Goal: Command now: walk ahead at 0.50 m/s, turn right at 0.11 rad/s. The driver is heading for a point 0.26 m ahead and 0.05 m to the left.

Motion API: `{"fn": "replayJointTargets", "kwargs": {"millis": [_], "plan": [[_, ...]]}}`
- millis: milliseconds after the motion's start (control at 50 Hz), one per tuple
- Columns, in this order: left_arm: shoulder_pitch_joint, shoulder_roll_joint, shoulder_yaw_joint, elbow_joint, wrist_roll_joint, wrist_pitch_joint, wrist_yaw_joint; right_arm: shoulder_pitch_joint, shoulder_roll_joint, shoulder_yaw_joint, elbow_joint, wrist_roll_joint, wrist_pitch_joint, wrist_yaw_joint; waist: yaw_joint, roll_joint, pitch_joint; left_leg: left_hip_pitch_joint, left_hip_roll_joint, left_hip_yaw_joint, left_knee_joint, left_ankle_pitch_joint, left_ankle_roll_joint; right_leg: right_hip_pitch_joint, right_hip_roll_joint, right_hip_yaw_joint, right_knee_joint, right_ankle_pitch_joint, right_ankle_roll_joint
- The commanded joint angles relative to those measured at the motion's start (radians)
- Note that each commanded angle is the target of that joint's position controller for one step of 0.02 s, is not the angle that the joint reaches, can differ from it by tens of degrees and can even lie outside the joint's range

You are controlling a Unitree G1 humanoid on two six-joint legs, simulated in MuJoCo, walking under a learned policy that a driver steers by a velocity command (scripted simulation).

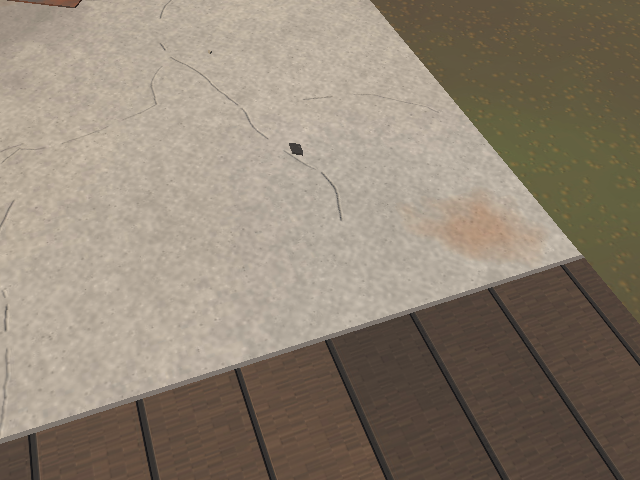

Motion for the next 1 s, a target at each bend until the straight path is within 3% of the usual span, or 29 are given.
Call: {"fn": "replayJointTargets", "kwargs": {"millis": [20,100,160,200,240,260,280,300,320,340,360,380,420,460,500,540,560,580,620,640,700,780,1000], "plan": [[-0.048,0.039,0.005,-0.081,0.007,-0.016,-0.001,-0.039,-0.164,-0.035,-0.055,0.008,-0.014,-0.01,0.014,0.116,-0.006,0.064,0.267,-0.224,-0.203,0.177,0.175,-0.101,-0.049,0.011,-0.151,0.128,0.023],[-0.163,0.013,-0.006,-0.103,0.009,-0.031,-0.014,0.012,-0.176,-0.032,-0.019,0.013,0.006,-0.021,-0.025,0.116,0.003,0.047,0.21,-0.089,-0.16,0.439,0.127,0.025,0.01,-0.045,-0.405,0.346,0.032],[-0.208,0.024,-0.001,-0.116,0.006,-0.038,-0.03,0.058,-0.177,-0.028,0.013,0.015,0.025,-0.026,-0.033,0.131,-0.017,0.111,0.229,-0.088,-0.09,0.491,0.103,0.079,0.045,-0.039,-0.49,0.392,0.012],[-0.184,0.052,0.01,-0.112,0.012,-0.041,-0.036,0.04,-0.19,-0.031,0.018,0.017,0.036,-0.03,-0.001,0.143,-0.037,0.153,0.247,-0.111,-0.016,0.51,0.079,0.13,0.056,-0.025,-0.536,0.346,-0.017],[-0.036,0.102,0.032,-0.061,0.028,-0.044,-0.029,0.014,-0.184,-0.027,0.014,0.016,0.04,-0.034,0.081,0.113,-0.115,0.128,0.192,-0.084,0.168,0.573,0.03,0.354,0.066,-0.043,-0.62,0.48,-0.063],[0.067,0.168,0.044,-0.046,0.044,-0.043,-0.018,0.022,-0.144,-0.011,-0.009,-0.009,0.033,-0.035,0.108,0.02,-0.239,-0.001,0.133,-0.048,0.374,0.351,-0.016,0.597,-0.081,0.085,-0.538,0.887,-0.118],[0.077,0.166,0.031,-0.045,0.056,-0.029,-0.012,0.202,-0.034,0.027,0.016,-0.017,0.029,-0.024,0.046,-0.202,-0.394,-0.266,0.031,-0.044,0.704,-0.378,-0.087,0.895,-0.346,0.362,-0.483,1.172,-0.32],[0.106,0.091,0.017,-0.031,0.028,-0.013,-0.019,0.219,-0.107,0.015,0.049,0.003,0.036,-0.018,0.078,-0.154,-0.474,-0.294,0.047,-0.139,0.796,-0.553,-0.1,0.877,-0.342,0.427,-0.511,1.023,-0.348],[0.045,0.078,0.011,-0.032,0.013,-0.003,-0.022,0.129,-0.165,-0.003,0.028,0.021,0.046,-0.019,0.081,-0.097,-0.351,-0.347,0.082,-0.132,0.829,-0.522,-0.11,0.766,-0.284,0.355,-0.559,0.854,-0.306],[-0.029,0.066,0.005,-0.034,0.013,0.001,-0.02,0.053,-0.156,-0.004,0.013,0.021,0.06,-0.029,0.065,-0.041,-0.254,-0.368,0.11,-0.109,0.797,-0.465,-0.117,0.647,-0.24,0.306,-0.602,0.713,-0.265],[-0.09,0.053,-0.002,-0.036,0.016,0.003,-0.021,0.018,-0.148,-0.007,0.009,0.01,0.078,-0.039,0.044,-0.021,-0.179,-0.345,0.132,-0.104,0.738,-0.426,-0.127,0.515,-0.215,0.264,-0.645,0.612,-0.243],[-0.135,0.059,0.0,-0.032,0.025,0.006,-0.02,0.027,-0.135,-0.007,0.011,0.005,0.098,-0.047,0.01,-0.051,-0.146,-0.26,0.151,-0.101,0.657,-0.383,-0.133,0.389,-0.188,0.224,-0.687,0.518,-0.222],[-0.186,0.07,0.007,-0.025,0.04,0.013,-0.018,0.06,-0.092,0.002,0.031,0.0,0.118,-0.059,-0.019,-0.094,-0.128,-0.116,0.127,-0.056,0.51,-0.323,-0.142,0.249,-0.138,0.149,-0.734,0.426,-0.21],[-0.185,0.067,0.007,-0.008,0.038,0.017,-0.011,0.061,-0.081,0.005,0.045,-0.007,0.122,-0.062,-0.016,-0.09,-0.158,-0.026,0.119,-0.041,0.392,-0.185,-0.13,0.228,-0.126,0.122,-0.747,0.319,-0.205],[-0.198,0.062,0.004,0.01,0.025,0.024,-0.005,0.05,-0.077,0.004,0.057,-0.014,0.125,-0.058,-0.025,-0.075,-0.148,0.07,0.106,-0.021,0.259,-0.018,-0.106,0.178,-0.104,0.101,-0.751,0.081,-0.173],[-0.158,0.025,-0.01,0.044,0.024,0.027,-0.005,0.004,-0.094,0.002,0.039,-0.038,0.126,-0.055,-0.017,-0.044,-0.087,0.11,0.127,-0.051,0.158,0.028,-0.069,0.115,-0.053,0.09,-0.759,-0.215,-0.085],[-0.134,0.024,-0.012,0.057,0.031,0.029,-0.006,-0.027,-0.133,-0.002,0.016,-0.036,0.125,-0.06,0.007,0.006,-0.029,0.059,0.181,-0.107,0.085,-0.035,-0.042,0.112,-0.014,0.071,-0.727,-0.273,-0.04],[-0.103,0.028,-0.006,0.06,0.025,0.034,-0.001,-0.066,-0.188,-0.018,0.028,-0.02,0.123,-0.063,0.054,0.136,0.018,-0.095,0.172,-0.104,0.065,-0.249,-0.014,0.19,0.042,0.008,-0.697,-0.188,-0.009],[-0.117,0.04,-0.002,0.076,0.025,0.037,0.012,-0.097,-0.111,-0.001,0.036,-0.024,0.101,-0.061,0.048,0.16,0.03,-0.2,0.155,-0.104,0.009,-0.315,-0.035,0.322,0.048,-0.009,-0.624,-0.05,-0.002],[-0.103,0.035,-0.003,0.09,0.024,0.04,0.016,-0.105,-0.101,0.002,0.041,-0.023,0.091,-0.058,0.052,0.162,0.026,-0.194,0.149,-0.098,0.011,-0.258,-0.05,0.343,0.043,-0.007,-0.614,-0.007,-0.01],[-0.082,0.033,-0.001,0.125,0.024,0.039,0.017,-0.081,-0.1,0.004,0.064,-0.01,0.07,-0.055,0.042,0.116,-0.015,-0.113,0.14,-0.083,0.056,-0.094,-0.061,0.358,0.041,-0.011,-0.594,0.12,-0.021],[-0.085,0.037,0.0,0.163,0.014,0.038,0.016,-0.067,-0.104,0.006,0.089,-0.005,0.07,-0.056,0.031,0.074,-0.051,-0.056,0.129,-0.066,0.089,0.051,-0.055,0.389,0.036,-0.014,-0.573,0.258,-0.019],[-0.09,0.051,0.004,0.26,0.007,0.063,0.032,-0.074,-0.09,0.011,0.148,-0.002,0.083,-0.054,0.036,0.048,-0.043,-0.023,0.11,-0.044,0.08,0.147,-0.051,0.44,0.03,-0.016,-0.567,0.336,-0.013]]}}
